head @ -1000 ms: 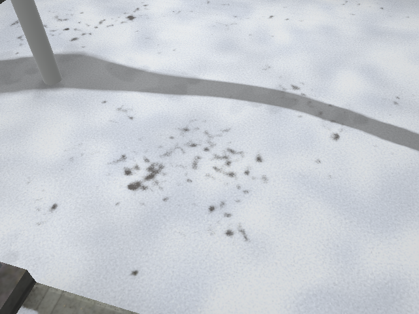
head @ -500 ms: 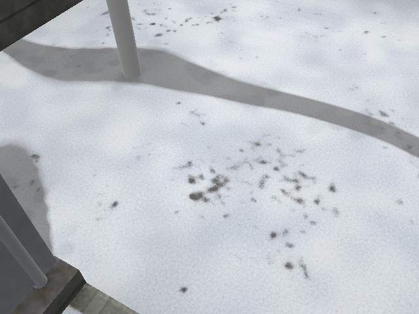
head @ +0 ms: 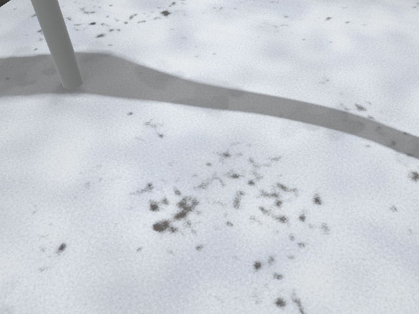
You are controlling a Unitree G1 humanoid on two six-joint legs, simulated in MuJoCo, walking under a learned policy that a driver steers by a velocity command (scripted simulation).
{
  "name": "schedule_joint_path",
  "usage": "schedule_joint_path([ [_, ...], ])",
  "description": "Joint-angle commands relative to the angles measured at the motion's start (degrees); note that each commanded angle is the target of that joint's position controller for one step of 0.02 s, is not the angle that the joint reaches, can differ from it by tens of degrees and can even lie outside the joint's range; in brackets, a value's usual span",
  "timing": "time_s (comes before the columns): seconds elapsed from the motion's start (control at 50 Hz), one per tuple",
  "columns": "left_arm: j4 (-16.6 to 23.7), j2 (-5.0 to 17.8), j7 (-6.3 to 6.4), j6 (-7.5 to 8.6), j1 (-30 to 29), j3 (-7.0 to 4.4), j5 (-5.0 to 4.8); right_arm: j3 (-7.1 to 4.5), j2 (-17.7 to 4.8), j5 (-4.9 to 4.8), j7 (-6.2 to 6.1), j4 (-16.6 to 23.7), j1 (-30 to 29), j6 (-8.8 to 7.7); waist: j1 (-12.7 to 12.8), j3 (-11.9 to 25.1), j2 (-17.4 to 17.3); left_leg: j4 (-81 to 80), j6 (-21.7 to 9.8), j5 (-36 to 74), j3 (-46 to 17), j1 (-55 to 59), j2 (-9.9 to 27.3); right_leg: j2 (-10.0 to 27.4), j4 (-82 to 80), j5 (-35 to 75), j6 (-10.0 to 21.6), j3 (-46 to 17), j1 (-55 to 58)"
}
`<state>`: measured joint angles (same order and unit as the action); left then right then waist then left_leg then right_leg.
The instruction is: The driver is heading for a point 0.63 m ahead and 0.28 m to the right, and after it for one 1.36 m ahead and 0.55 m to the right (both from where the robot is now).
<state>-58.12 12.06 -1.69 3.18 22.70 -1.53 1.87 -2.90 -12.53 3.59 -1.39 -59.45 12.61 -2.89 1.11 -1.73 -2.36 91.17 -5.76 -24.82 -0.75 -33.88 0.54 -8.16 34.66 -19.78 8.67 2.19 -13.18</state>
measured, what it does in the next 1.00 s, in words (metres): goes down, turning right: left foot 0.16 m lower, then right foot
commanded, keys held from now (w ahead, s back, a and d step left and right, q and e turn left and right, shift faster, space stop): w+e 1.00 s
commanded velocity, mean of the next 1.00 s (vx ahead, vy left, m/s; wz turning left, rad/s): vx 0.50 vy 0.00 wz -0.54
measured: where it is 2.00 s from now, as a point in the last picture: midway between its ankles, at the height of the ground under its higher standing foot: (298, 234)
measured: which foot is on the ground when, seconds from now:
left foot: up 0.00-0.36, down 0.38-0.88, up 0.90-1.00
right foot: down 0.00-0.40, up 0.42-0.88, down 0.90-1.00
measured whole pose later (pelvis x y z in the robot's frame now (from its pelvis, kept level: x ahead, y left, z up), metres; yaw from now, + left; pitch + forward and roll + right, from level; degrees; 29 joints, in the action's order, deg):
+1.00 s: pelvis +0.56 +0.01 -0.15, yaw -34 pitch +0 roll +0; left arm -47.5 12.8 -0.6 0.5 5.2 -2.1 1.2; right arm -2.1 -11.0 1.1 0.0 -53.2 22.0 -3.4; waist -2.4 -3.1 -0.9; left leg 72.8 -0.5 -23.3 4.2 -21.4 3.7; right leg -7.1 33.3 -14.3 8.6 4.2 -19.3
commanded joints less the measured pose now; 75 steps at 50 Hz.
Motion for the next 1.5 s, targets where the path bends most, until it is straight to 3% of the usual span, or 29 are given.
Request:
schedule_joint_path([
  [0.02, 3.5, 9.4, 2.22, 2.11, 2.1, -1.51, 0.17, -1.28, -7.7, 1.24, 0.66, 7.5, -9.0, 0.64, -1.3, -6.8, 0.7, -23.9, 8.7, 12.1, -5.3, -19.2, 6.5, 26.5, -14.2, 21.5, 15.0, -37.8, 1.0],
  [0.08, 1.2, 9.7, 3.11, 1.61, 7.4, -1.89, -0.44, 0.17, -2.8, -0.01, 1.32, 5.4, -8.1, 1.7, -0.8, -3.1, 5.5, -30.2, 8.5, 19.3, -1.7, -1.6, 4.2, 19.5, -10.4, 38.9, 9.1, -25.9, -5.0],
  [0.1, 2.2, 9.4, 2.9, 1.37, 6.6, -1.88, -0.56, -0.07, -3.6, -1.12, 1.86, 5.1, -7.1, 1.72, -0.9, -2.9, 5.6, -30.2, 7.0, 23.2, -0.1, -0.8, 3.4, 17.7, -10.1, 36.6, 7.1, -24.6, -5.7],
  [0.16, 0.6, 6.2, 3.7, 2.18, 12.0, -1.46, -0.22, -0.75, -4.5, -0.63, 2.5, 9.9, -20.7, -0.41, 5.7, -5.9, 3.0, -43.3, 6.0, 34.9, -4.2, -19.8, 4.1, 14.1, -4.1, 14.1, 8.9, -29.9, 10.3],
  [0.2, 2.1, 5.7, 2.87, 2.45, 8.6, -1.71, 0.51, 0.04, -2.2, -0.17, 3.5, 11.2, -20.7, -0.79, 5.9, -4.4, 2.9, -54.2, 6.0, 45.2, -3.2, -8.6, 3.0, 10.5, -1.0, 5.6, 7.2, -25.9, 2.7],
  [0.26, 2.4, 5.3, 1.89, 2.39, 7.4, -1.68, -0.23, 0.63, -0.5, -2.36, 4.52, 13.8, -21.4, -0.97, 7.2, -3.7, 5.7, -60.6, 5.6, 49.4, -1.1, 11.4, 0.6, 9.1, 0.9, 3.1, 3.4, -23.1, -8.3],
  [0.32, 1.2, 5.2, 3.62, 1.09, 8.7, -1.68, 1.48, -0.2, -3.6, -3.87, 2.89, 13.0, -16.0, -1.81, 6.1, -4.9, 6.7, -73.7, 6.1, 49.7, -5.2, 11.8, 4.3, 8.3, 12.4, 7.7, 2.3, -24.6, 4.2],
  [0.36, 0.3, 7.6, 4.06, -0.17, 9.7, -2.3, 2.35, -1.99, -6.8, -3.84, 1.55, 8.0, -1.8, -2.6, 0.3, -0.6, -0.1, -81.7, 6.4, 53.8, -1.9, 24.7, 4.1, 5.7, 31.3, 14.0, 2.4, -22.0, 5.8],
  [0.38, 0.3, 7.3, 3.48, -0.21, 10.6, -2.49, 1.08, -3.03, -9.4, -3.23, 1.3, 5.2, 8.0, -2.42, -3.7, 3.7, -1.3, -75.9, 6.8, 50.9, -0.8, 39.8, 4.8, 4.2, 43.2, 6.9, 2.0, -18.9, -3.6],
  [0.4, -1.0, 2.7, 2.74, 0.34, 14.7, -2.43, -0.93, -3.12, -9.9, -1.17, 1.93, 3.3, 14.9, -2.28, -3.9, 9.3, -5.4, -60.7, 6.8, 56.8, -6.3, 56.5, 10.9, -0.3, 60.8, -25.8, 0.1, -15.9, -20.6],
  [0.42, -0.9, 0.8, 4.15, 0.47, 21.4, -2.16, -3.93, -2.78, -10.6, 0.06, 2.82, 3.6, 18.1, -1.91, -1.6, 16.2, -7.7, -46.9, 4.0, 70.4, -13.3, 67.6, 21.3, 2.3, 74.9, -29.7, -1.1, -13.3, -32.8],
  [0.44, 0.7, 3.4, 5.26, 0.36, 17.0, -1.83, -3.5, -3.3, -10.7, -1.49, 3.11, 4.9, 16.5, -1.49, -3.3, 18.1, -6.1, -53.0, -0.3, 48.7, -21.2, 64.6, 25.3, 6.0, 76.5, -20.6, -2.2, -8.9, -40.7],
  [0.46, 3.0, 4.7, 4.66, -0.71, 8.5, -1.69, -1.16, -4.4, -11.9, -2.01, 2.13, 5.4, 12.1, -1.11, -3.9, 15.0, -14.0, -67.3, -6.6, 4.8, -30.5, 53.4, 27.4, 7.7, 75.9, -11.6, -2.6, -5.0, -44.7],
  [0.48, 5.0, 7.3, 3.67, -1.07, -1.3, -2.43, 1.1, -2.49, -5.1, -2.03, 1.38, 8.0, 7.9, -1.31, -5.0, 6.7, -5.5, -73.9, -5.5, -7.0, -27.1, 40.7, 22.2, 10.2, 71.4, -4.7, -2.3, -4.3, -43.7],
  [0.54, 7.4, 2.8, 0.45, -1.67, -6.7, -2.12, 1.54, -0.38, -1.6, -1.86, 0.57, 6.0, 6.6, -3.79, 0.7, -3.6, -3.8, -74.2, -2.6, 17.7, -16.8, 17.2, 18.3, 12.9, 54.7, 4.8, -3.3, -8.5, -32.4],
  [0.6, 8.7, -0.7, -0.23, -2.49, -7.9, -0.92, 0.98, -0.12, -1.9, -2.05, 0.29, 4.5, 9.7, -4.2, 2.7, -0.9, -3.7, -74.3, -3.8, 34.9, -7.6, 17.2, 15.7, 11.9, 42.1, 11.6, -5.7, -6.5, -30.0],
  [0.8, 16.5, 0.7, -1.56, -2.53, -29.0, 0.66, -0.61, 0.0, -5.0, -2.59, -0.57, 2.6, 18.8, -1.74, -3.2, -3.0, -1.3, -73.2, 1.6, 54.9, 10.2, 33.9, 12.6, 7.4, 6.6, 16.2, -0.8, 6.2, -20.4],
  [0.88, 12.4, 4.3, -0.82, -1.1, -14.5, -0.84, 0.52, -0.79, -9.2, -1.83, -0.73, 2.1, 21.4, -0.1, 2.9, 6.8, -3.9, -44.4, 1.0, 65.5, 13.5, 35.3, 15.0, 0.8, -3.8, 5.1, 4.1, 7.3, 0.8],
  [0.9, 10.3, 8.9, 0.07, -1.03, -6.9, -2.52, 1.43, -0.84, -8.7, -2.34, -0.15, 4.4, 19.2, -0.29, 6.6, 11.4, 0.4, -28.4, 2.4, 46.4, 14.2, 21.8, 13.8, 8.9, -6.5, 2.4, 7.7, -5.6, 15.0],
  [0.92, 11.9, 15.0, 0.56, -1.79, -7.1, -3.88, 0.67, 0.46, -1.5, -2.36, 1.28, 8.9, 19.4, -0.76, 2.3, 15.7, 14.3, -7.7, 5.3, -10.0, 12.3, -5.3, 3.1, 28.0, -8.4, 9.7, 16.3, -35.9, 33.9],
  [0.94, 11.4, 14.8, 1.27, -3.29, -0.3, -4.41, -0.64, -0.94, -7.1, -2.11, 1.64, 11.2, 9.5, -1.29, 8.7, 15.0, 4.7, -3.9, 5.3, -4.8, 1.4, -14.0, 0.6, 29.1, -15.9, 7.4, 17.8, -42.9, 32.8],
  [1.0, 10.9, 8.9, 2.22, -2.59, -11.0, -3.24, -1.49, -1.02, -5.9, -2.32, 1.41, 12.6, 6.6, -1.86, -1.2, -1.7, 1.9, -20.3, 5.8, 5.3, 0.0, -7.2, 6.3, 20.4, -20.3, 22.4, 10.0, -23.7, 8.3],
  [1.1, 10.5, 10.0, 1.93, 0.12, -8.6, -3.46, -2.04, -1.4, -4.8, -0.61, 1.78, 13.8, 4.2, 1.43, -3.9, 0.5, 2.0, -30.9, 8.5, 11.5, 0.9, -0.7, 5.1, 14.3, -21.4, 32.9, 8.6, -17.1, 0.8],
  [1.32, 7.9, 11.4, 2.29, -0.06, 5.5, -4.14, -0.8, 0.33, -6.2, -2.19, 2.25, 22.9, -18.1, 0.64, 4.5, -1.3, 6.9, -54.4, 7.6, 21.5, -0.3, -4.7, 0.6, 14.8, -17.3, 31.3, 4.6, -24.8, 14.1],
  [1.4, 10.0, 12.9, 1.82, 1.12, -0.2, -4.69, -1.17, -0.83, -9.7, -2.17, 1.62, 18.7, -1.2, -1.58, -4.9, 5.6, 4.9, -64.7, 3.5, 17.1, -0.1, 25.5, -2.6, 10.9, -0.9, 42.2, -0.2, -22.7, 5.7],
  [1.42, 11.2, 10.6, 1.17, 1.76, -0.1, -4.13, -1.75, -1.69, -13.3, -1.06, 0.62, 17.7, 7.5, -2.31, -8.4, 12.9, -0.1, -66.3, 1.2, 9.7, -8.3, 39.3, 6.5, 7.1, 13.5, 31.5, -1.5, -19.2, -0.9],
  [1.44, 13.2, 4.2, 1.41, 1.59, 5.9, -2.74, -3.76, -2.82, -18.9, 0.34, -0.15, 18.7, 9.9, -1.66, -5.6, 21.8, -12.6, -69.1, -4.7, 7.4, -33.5, 55.1, 24.8, -1.1, 30.7, -10.1, -3.6, -11.6, -17.4],
  [1.46, 12.6, 9.7, 1.96, 0.79, 6.6, -3.38, -1.88, -2.97, -16.8, -0.72, 0.03, 18.8, 7.6, -0.71, -3.9, 20.3, -9.9, -73.1, -7.2, 0.7, -44.3, 49.9, 25.8, 2.4, 37.6, -11.7, -3.0, -10.1, -23.2],
  [1.5, 12.6, 9.6, 1.26, -0.18, -0.5, -3.51, -0.66, -0.98, -8.1, -1.47, 0.45, 19.4, 0.7, -0.56, -2.6, 4.8, 1.0, -76.0, -4.8, 3.1, -26.7, 34.2, 19.7, 7.5, 36.7, -1.6, -3.4, -8.6, -23.6],
])
Velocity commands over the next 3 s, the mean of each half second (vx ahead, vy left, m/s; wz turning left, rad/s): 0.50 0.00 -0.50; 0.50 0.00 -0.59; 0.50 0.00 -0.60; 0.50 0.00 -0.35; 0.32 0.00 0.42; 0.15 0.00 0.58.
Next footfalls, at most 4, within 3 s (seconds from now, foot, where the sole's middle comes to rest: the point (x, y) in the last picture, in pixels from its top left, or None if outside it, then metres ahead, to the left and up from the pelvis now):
0.38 left None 0.43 0.17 -0.91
0.90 right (248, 307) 0.60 -0.06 -0.91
1.42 left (260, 224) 0.95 -0.13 -0.91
1.92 right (347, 239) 0.87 -0.46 -0.91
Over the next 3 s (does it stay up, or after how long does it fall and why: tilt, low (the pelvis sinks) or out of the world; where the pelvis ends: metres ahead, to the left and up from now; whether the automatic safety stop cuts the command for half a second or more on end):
stays up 1.02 -0.55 -0.14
